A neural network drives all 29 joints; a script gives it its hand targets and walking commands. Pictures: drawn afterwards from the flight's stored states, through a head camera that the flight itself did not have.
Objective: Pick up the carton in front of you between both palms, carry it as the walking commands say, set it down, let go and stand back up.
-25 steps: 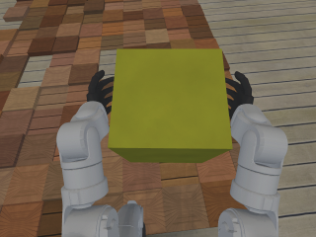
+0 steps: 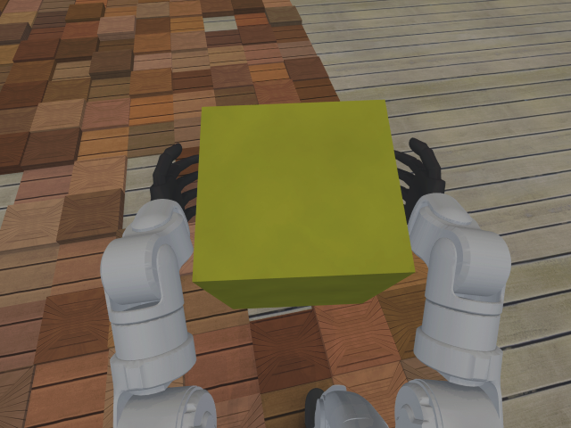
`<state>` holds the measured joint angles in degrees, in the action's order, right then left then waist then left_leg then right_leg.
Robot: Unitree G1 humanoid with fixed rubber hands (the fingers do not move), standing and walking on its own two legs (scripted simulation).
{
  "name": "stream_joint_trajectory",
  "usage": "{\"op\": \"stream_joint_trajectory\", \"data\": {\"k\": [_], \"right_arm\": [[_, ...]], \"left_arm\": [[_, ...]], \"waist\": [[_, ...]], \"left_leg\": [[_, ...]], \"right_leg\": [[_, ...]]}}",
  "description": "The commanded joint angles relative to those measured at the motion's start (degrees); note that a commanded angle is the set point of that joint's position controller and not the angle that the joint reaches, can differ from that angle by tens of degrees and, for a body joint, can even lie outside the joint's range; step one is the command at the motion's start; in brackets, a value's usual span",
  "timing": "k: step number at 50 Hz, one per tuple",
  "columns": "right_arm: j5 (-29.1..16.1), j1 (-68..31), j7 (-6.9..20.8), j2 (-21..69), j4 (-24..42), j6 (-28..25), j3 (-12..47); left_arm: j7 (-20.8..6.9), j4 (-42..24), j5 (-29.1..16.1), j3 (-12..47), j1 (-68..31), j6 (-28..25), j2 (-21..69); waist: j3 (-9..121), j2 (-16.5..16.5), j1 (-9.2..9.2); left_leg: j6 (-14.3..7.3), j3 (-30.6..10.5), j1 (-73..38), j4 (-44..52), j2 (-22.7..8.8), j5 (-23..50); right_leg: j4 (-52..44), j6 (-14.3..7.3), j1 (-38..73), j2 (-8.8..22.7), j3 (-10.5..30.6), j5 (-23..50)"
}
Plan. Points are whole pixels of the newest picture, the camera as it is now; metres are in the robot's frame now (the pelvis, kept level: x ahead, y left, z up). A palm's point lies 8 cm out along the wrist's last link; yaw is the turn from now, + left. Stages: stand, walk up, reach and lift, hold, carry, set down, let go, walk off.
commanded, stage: carry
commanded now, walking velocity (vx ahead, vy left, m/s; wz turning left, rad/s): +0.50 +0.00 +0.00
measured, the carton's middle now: (296, 222) +0.36 -0.02 +0.08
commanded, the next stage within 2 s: none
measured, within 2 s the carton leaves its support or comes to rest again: neither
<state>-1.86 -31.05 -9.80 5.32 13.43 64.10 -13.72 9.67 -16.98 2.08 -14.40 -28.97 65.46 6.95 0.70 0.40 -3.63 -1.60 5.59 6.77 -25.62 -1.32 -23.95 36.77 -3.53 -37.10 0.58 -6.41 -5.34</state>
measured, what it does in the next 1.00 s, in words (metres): climbs: right foot, then left foot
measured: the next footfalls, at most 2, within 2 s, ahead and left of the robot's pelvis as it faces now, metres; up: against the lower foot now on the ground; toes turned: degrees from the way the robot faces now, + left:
right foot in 0.04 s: +0.20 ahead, -0.09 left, -0.01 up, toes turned -6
left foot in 0.50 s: +0.52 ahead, +0.08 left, +0.00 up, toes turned +1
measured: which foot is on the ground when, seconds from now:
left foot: down 0.00-0.06, up 0.08-0.48, down 0.50-0.84, up 0.86-1.00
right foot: up 0.00-0.02, down 0.04-0.54, up 0.56-0.76, down 0.78-1.00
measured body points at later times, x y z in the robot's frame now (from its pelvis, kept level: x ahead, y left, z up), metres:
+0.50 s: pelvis +0.34 -0.01 -0.01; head +0.37 -0.03 +0.44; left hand +0.68 +0.14 +0.08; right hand +0.68 -0.17 +0.07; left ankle +0.48 +0.07 -0.73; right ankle +0.16 -0.08 -0.74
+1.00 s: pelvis +0.69 -0.03 +0.02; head +0.66 -0.02 +0.47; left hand +0.93 +0.14 +0.14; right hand +0.96 -0.16 +0.15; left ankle +0.67 +0.06 -0.68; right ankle +0.57 -0.14 -0.70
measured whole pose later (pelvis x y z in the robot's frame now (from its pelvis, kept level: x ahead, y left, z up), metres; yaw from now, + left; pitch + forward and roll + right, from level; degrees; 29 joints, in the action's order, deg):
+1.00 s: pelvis +0.69 -0.03 +0.02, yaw +0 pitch +5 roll -3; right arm -0.6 -1.8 -8.2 7.2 32.6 69.8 -4.7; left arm 9.1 -33.7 2.4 -2.0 -0.7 70.5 7.3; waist 11.4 0.6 3.8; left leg 1.0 2.3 27.3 -50.3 -3.5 -24.2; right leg 25.5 -4.0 -5.8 -0.9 -11.0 -21.5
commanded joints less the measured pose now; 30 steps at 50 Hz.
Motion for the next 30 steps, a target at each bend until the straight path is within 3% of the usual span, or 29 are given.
{"op": "stream_joint_trajectory", "data": {"k": [1,2,3,4,5,6,7,10,12,16,19,20,22,23,24,25,26,27,28,30], "right_arm": [[-8.96,-28.91,1.37,35.1,0.12,2.71,33.47],[-8.52,-28.66,0.82,34.71,-0.36,3.4,32.84],[-8.16,-29.25,0.37,34.65,-0.83,3.77,31.52],[-8.13,-31.1,-0.04,36.35,-0.52,3.73,30.59],[-7.25,-31.46,-0.38,38.01,-0.87,3.32,29.79],[-6.15,-31.75,-0.43,38.7,-1.48,2.96,28.97],[-5.03,-31.94,-0.42,39.39,-1.5,2.39,28.86],[-4.16,-31.86,-0.02,41.83,-1.63,1.02,30.73],[-4.21,-30.0,0.4,42.98,-2.07,0.35,32.21],[-3.61,-24.18,1.71,44.87,-5.6,-0.27,34.81],[-4.1,-22.13,2.91,47.03,-5.72,-1.19,36.73],[-4.77,-22.21,3.28,48.43,-4.05,-1.61,37.81],[-6.08,-20.15,4.0,51.02,-1.78,-2.36,39.76],[-6.66,-18.31,4.38,51.87,-0.66,-2.71,40.67],[-7.19,-16.38,4.81,52.24,0.97,-2.98,41.58],[-7.4,-13.75,5.08,51.31,2.31,-3.22,41.99],[-8.15,-10.16,5.07,51.8,3.21,-3.54,43.05],[-10.02,-7.66,5.46,54.44,7.67,-4.15,45.08],[-10.32,-5.89,5.69,55.87,10.83,-4.47,45.62],[-10.21,-2.46,6.52,56.1,13.74,-4.28,45.91]], "left_arm": [[-0.4,3.19,-10.5,33.19,-30.63,1.6,32.46],[-0.13,4.03,-11.09,32.14,-31.55,1.89,30.79],[-0.07,3.31,-12.86,32.65,-32.48,2.09,31.91],[-0.48,1.73,-14.63,34.2,-35.49,2.04,34.89],[-1.22,1.55,-16.62,35.75,-37.64,1.77,38.02],[-2.02,1.96,-17.8,36.63,-39.63,1.41,40.55],[-2.74,1.89,-19.02,37.62,-41.23,0.95,42.53],[-3.74,1.87,-19.76,38.63,-41.36,-0.63,44.45],[-4.07,2.31,-19.07,38.86,-38.91,-1.2,45.0],[-4.59,8.31,-14.22,36.69,-29.4,-1.78,44.49],[-5.17,9.44,-11.89,36.48,-24.48,-2.78,44.9],[-5.36,8.16,-11.75,36.85,-23.64,-3.3,45.56],[-5.73,4.8,-11.93,38.39,-21.53,-4.13,47.43],[-5.86,3.05,-12.08,39.42,-20.53,-4.34,48.03],[-5.94,1.17,-11.94,40.35,-19.23,-4.47,47.87],[-5.98,-1.95,-12.51,41.83,-18.57,-4.34,47.77],[-6.28,-4.93,-13.25,43.36,-16.08,-4.18,48.67],[-6.52,-10.0,-14.62,44.72,-14.58,-4.72,49.88],[-6.87,-10.69,-15.05,45.04,-12.0,-4.79,50.82],[-7.52,-10.7,-14.74,45.71,-5.3,-4.9,51.48]], "waist": [[26.26,-4.89,7.79],[29.57,-16.36,7.8],[30.5,-14.53,7.25],[27.74,-10.15,6.87],[25.95,-4.07,6.69],[24.01,-2.55,7.0],[23.87,-2.02,6.07],[24.84,-4.89,6.64],[24.13,-5.62,6.66],[21.21,-7.36,7.34],[17.56,-7.74,8.5],[17.6,-8.73,8.21],[19.85,-11.52,5.2],[23.23,-11.01,3.67],[27.17,-7.58,1.99],[32.2,3.16,0.47],[36.21,16.68,1.06],[35.42,12.01,1.05],[33.76,6.27,0.97],[28.56,1.29,0.99]], "left_leg": [[0.48,-0.55,15.91,-35.78,-0.95,17.71],[1.23,-2.66,27.97,-50.96,5.58,-5.83],[-0.22,-7.2,31.38,-57.46,3.09,-5.09],[-1.07,-8.27,36.67,-58.5,1.17,-3.86],[-1.16,-7.72,37.5,-54.5,-1.44,-0.23],[-0.56,-7.37,36.55,-51.29,-2.59,2.37],[-0.4,-6.56,35.14,-48.3,-2.48,3.08],[-0.09,-4.11,34.85,-40.71,-1.95,3.97],[0.44,-2.9,36.88,-33.96,-2.09,5.58],[1.1,1.91,36.63,-20.45,-0.26,14.32],[1.24,6.32,34.45,-7.29,2.07,24.31],[0.81,7.65,30.04,-2.99,3.08,25.65],[0.05,10.43,16.76,1.52,5.38,27.08],[-1.4,9.81,5.91,2.99,5.13,28.5],[-3.14,5.98,-7.75,2.36,1.12,30.54],[-7.93,-11.2,-23.37,-0.34,-10.77,35.92],[-17.48,-32.25,-36.0,2.75,-21.99,40.81],[-17.2,-30.17,-36.12,2.66,-20.73,41.23],[-13.98,-25.01,-33.15,2.79,-18.41,42.56],[-10.46,-21.25,-23.52,8.02,-16.81,35.09]], "right_leg": [[-10.43,-3.85,47.48,9.2,12.39,17.18],[-13.43,-10.6,53.22,20.62,33.87,22.21],[-16.41,-12.75,51.23,21.3,38.0,9.75],[-15.29,-12.98,50.65,19.28,35.62,5.55],[-15.14,-11.07,47.83,18.28,30.11,3.94],[-16.14,-10.35,43.54,17.18,26.36,7.24],[-16.58,-8.94,41.7,16.09,23.49,8.94],[-18.2,-8.94,42.31,15.21,20.07,9.71],[-18.93,-8.7,44.94,14.73,16.7,14.54],[-16.74,-5.58,48.8,11.26,8.62,30.47],[-16.79,-3.41,51.91,7.82,4.38,36.55],[-16.36,-2.83,51.21,7.35,3.05,40.67],[-11.44,-1.43,48.44,8.2,0.3,50.97],[-3.32,0.11,44.67,7.73,-2.18,50.19],[7.44,1.93,35.82,5.98,-2.94,38.18],[21.27,3.57,19.8,2.55,-0.7,16.43],[38.57,5.66,1.22,-5.06,1.46,-19.73],[41.79,3.87,-3.67,-2.35,7.52,-22.83],[38.13,2.6,-4.9,-0.47,7.99,-21.5],[26.04,2.5,-2.05,2.12,8.27,-15.89]]}}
